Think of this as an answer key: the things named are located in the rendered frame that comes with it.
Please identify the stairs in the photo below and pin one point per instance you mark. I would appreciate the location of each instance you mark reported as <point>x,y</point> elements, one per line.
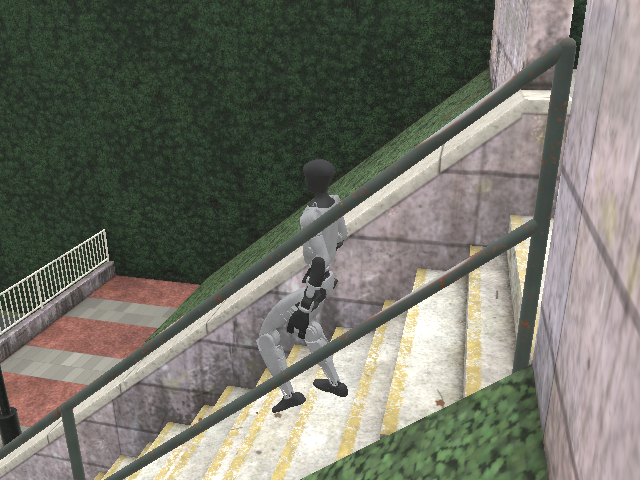
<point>447,347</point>

